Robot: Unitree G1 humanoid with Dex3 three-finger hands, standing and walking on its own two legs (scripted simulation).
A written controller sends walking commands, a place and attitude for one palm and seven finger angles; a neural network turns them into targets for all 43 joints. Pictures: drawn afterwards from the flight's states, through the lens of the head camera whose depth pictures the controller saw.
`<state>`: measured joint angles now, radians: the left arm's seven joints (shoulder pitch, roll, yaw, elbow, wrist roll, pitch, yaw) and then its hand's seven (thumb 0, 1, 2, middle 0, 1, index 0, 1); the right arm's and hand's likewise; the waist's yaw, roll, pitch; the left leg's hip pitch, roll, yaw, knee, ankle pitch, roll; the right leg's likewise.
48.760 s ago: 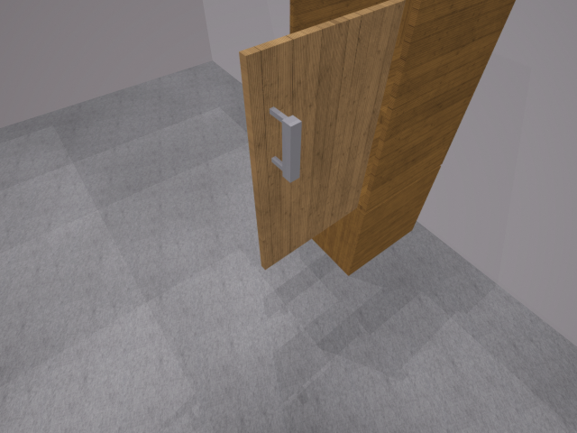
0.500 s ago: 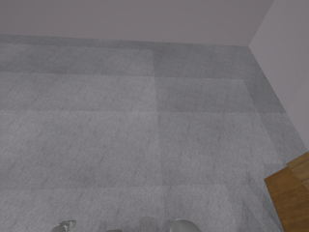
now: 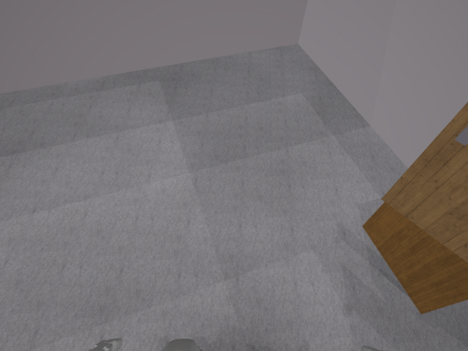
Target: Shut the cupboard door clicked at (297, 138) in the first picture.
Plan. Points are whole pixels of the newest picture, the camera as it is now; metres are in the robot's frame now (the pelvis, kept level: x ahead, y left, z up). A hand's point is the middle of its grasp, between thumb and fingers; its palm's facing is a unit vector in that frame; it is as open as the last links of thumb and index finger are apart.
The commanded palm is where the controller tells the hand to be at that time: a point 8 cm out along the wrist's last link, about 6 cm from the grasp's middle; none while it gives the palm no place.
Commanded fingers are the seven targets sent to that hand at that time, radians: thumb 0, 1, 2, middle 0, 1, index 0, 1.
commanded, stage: turn to face it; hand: left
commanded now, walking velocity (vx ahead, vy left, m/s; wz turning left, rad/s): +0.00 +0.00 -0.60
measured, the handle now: out of the picture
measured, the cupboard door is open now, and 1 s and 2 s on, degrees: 23 23 23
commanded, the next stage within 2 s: take the last steps up to it in 1.20 s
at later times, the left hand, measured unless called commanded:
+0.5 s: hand (160, 328) +0.17 +0.15 -0.15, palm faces -0.31 -0.91 -0.28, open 7.4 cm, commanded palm none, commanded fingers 0.00 0.90 0.90 -0.20 -0.30 -0.20 -0.30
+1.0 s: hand (187, 300) +0.22 +0.11 -0.15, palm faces -0.56 -0.79 -0.24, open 7.4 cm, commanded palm none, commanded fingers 0.00 0.90 0.90 -0.20 -0.30 -0.20 -0.30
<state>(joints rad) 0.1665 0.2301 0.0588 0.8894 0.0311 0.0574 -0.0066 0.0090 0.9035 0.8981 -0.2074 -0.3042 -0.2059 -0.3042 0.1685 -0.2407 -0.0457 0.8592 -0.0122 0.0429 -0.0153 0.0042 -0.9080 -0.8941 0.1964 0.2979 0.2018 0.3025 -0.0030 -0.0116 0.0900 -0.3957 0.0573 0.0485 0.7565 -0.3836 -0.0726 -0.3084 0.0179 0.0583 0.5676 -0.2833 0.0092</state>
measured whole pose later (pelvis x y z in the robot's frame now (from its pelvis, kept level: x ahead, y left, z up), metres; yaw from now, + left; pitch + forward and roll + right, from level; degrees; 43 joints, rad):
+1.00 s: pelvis +0.01 -0.01 +0.00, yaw -35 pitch +0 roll -2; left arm 0.13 0.26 0.07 0.90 0.02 0.07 -0.03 0.01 0.91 0.90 -0.20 -0.30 -0.20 -0.30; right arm 0.24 -0.22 -0.03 0.89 -0.03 0.02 -0.02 0.00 -0.90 -0.89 0.20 0.30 0.21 0.30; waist -0.02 0.03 0.09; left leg -0.27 0.17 0.18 0.57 -0.29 -0.03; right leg -0.34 -0.01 -0.06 0.74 -0.41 0.03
